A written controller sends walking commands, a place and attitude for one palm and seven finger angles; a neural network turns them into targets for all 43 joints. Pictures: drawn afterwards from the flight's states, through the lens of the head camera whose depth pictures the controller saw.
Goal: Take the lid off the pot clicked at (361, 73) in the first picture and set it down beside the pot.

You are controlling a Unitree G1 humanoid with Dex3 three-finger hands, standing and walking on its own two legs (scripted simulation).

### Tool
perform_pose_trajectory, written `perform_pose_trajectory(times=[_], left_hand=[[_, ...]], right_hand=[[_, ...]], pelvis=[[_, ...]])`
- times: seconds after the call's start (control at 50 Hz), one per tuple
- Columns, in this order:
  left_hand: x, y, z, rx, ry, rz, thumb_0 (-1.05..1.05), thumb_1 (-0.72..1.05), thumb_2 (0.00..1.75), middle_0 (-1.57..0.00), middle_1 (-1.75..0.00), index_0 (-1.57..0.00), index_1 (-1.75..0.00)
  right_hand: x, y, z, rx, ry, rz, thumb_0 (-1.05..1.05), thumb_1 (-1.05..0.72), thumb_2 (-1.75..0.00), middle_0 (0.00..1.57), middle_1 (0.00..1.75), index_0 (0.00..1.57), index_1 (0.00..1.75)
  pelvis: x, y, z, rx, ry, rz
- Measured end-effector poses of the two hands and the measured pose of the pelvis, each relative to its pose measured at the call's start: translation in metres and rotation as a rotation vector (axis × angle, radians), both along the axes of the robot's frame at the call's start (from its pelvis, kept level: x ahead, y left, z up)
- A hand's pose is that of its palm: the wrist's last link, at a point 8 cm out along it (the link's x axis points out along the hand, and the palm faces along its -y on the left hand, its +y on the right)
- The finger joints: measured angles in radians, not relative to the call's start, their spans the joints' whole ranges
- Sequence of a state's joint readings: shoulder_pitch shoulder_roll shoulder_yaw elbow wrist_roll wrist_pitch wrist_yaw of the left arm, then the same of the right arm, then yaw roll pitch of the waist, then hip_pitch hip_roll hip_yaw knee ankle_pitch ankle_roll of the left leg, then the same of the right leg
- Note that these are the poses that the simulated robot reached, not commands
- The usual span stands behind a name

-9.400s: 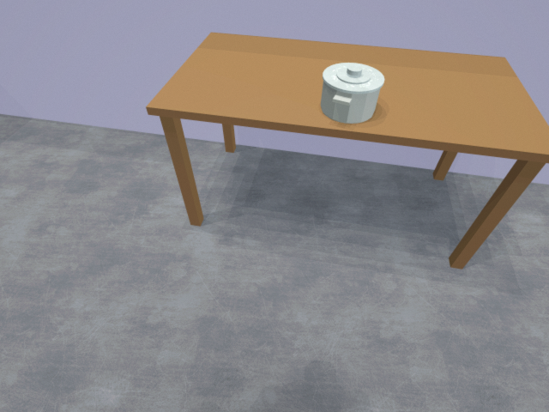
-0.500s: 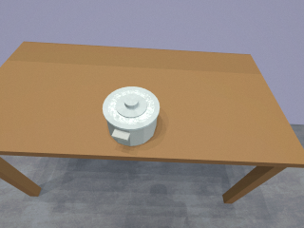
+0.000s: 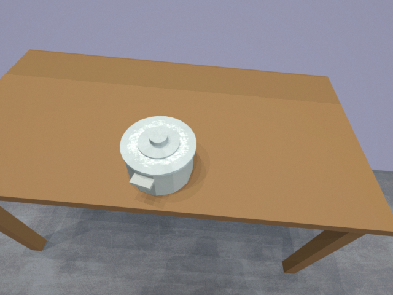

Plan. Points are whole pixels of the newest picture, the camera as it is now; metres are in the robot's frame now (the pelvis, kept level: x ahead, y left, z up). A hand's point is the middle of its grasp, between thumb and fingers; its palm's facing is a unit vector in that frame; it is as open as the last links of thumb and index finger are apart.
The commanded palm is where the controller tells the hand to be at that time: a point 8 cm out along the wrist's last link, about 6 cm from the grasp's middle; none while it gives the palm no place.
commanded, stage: come to a stop and stand still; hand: left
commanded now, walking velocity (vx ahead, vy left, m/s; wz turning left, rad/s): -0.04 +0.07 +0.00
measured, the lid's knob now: (158, 137) +0.46 +0.13 +0.02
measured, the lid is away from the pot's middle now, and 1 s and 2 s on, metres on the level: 0.00 0.00 0.00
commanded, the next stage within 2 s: look again from close up in 0.68 s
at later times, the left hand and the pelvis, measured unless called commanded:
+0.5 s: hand out of the picture -0.01 +0.20 -0.16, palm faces +0.00 -0.97 -0.24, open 7.4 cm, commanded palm none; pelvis +0.00 +0.02 +0.01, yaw -1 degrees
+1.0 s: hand out of the picture +0.01 +0.18 -0.17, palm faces -0.02 -0.98 -0.17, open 7.3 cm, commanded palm none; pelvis +0.01 +0.02 +0.01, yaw -2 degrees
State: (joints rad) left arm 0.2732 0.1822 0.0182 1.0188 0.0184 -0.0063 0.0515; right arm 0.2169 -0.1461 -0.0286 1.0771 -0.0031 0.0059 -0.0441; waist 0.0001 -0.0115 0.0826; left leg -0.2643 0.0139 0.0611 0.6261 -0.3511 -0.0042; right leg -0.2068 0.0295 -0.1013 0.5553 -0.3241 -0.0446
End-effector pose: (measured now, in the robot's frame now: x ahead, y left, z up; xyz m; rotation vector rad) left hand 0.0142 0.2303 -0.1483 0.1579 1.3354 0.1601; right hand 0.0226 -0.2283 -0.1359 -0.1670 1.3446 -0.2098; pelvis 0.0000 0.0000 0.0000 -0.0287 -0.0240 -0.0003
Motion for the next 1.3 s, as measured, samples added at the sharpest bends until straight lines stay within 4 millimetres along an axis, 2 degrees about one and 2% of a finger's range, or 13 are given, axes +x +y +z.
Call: perform_pose_trajectory(times=[0.12,0.26,0.36,0.44,0.54,0.74,0.9,1.3], left_hand=[[-0.006,-0.016,0.001,-0.046,0.022,0.018,0.01,0.94,0.9,-0.2,-0.3,-0.2,-0.3],[-0.033,-0.016,0.011,-0.042,0.061,0.025,0.01,0.93,0.9,-0.2,-0.3,-0.2,-0.3],[-0.047,-0.005,0.014,-0.015,0.094,0.003,0.01,0.92,0.9,-0.2,-0.3,-0.2,-0.3],[-0.041,0.009,0.017,0.017,0.074,-0.005,0.01,0.91,0.9,-0.2,-0.3,-0.2,-0.3],[-0.025,0.017,0.019,0.033,0.031,-0.021,0.01,0.91,0.9,-0.2,-0.3,-0.2,-0.3],[-0.002,0.006,0.014,-0.006,0.008,-0.044,0.0,0.91,0.9,-0.2,-0.3,-0.19,-0.3],[-0.003,0.0,0.01,-0.025,0.043,-0.038,0.01,0.92,0.9,-0.2,-0.3,-0.2,-0.3],[-0.008,-0.012,0.009,-0.052,0.091,-0.014,0.0,0.91,0.9,-0.2,-0.3,-0.2,-0.3]], right_hand=[[0.009,0.003,0.013,-0.007,-0.025,0.029,0.0,-0.95,-0.9,0.19,0.3,0.2,0.3],[0.003,0.005,0.013,0.012,-0.003,0.057,0.0,-0.95,-0.9,0.2,0.3,0.2,0.3],[0.0,0.011,0.003,0.039,-0.045,0.048,0.0,-0.94,-0.9,0.19,0.3,0.2,0.3],[-0.004,0.016,-0.002,0.052,-0.062,0.039,0.0,-0.94,-0.9,0.19,0.3,0.2,0.3],[-0.013,0.02,-0.003,0.061,-0.047,0.038,0.01,-0.94,-0.9,0.2,0.3,0.2,0.3],[-0.032,0.028,0.001,0.068,0.021,0.019,0.0,-0.92,-0.9,0.19,0.3,0.2,0.3],[-0.032,0.031,0.003,0.065,0.052,0.005,0.0,-0.91,-0.9,0.19,0.3,0.2,0.3],[-0.019,0.029,0.006,0.051,0.071,0.003,0.01,-0.92,-0.9,0.19,0.3,0.2,0.3]], pelvis=[[0.003,0.001,0.009,0.024,-0.015,-0.011],[-0.001,0.004,0.014,0.02,-0.003,-0.005],[-0.005,0.012,0.009,0.014,0.002,-0.012],[-0.005,0.017,0.007,0.02,0.0,-0.016],[-0.004,0.019,0.007,0.028,0.006,-0.023],[0.002,0.017,0.009,0.032,0.02,-0.031],[0.009,0.016,0.01,0.029,0.021,-0.032],[0.021,0.014,0.012,0.03,0.02,-0.029]])
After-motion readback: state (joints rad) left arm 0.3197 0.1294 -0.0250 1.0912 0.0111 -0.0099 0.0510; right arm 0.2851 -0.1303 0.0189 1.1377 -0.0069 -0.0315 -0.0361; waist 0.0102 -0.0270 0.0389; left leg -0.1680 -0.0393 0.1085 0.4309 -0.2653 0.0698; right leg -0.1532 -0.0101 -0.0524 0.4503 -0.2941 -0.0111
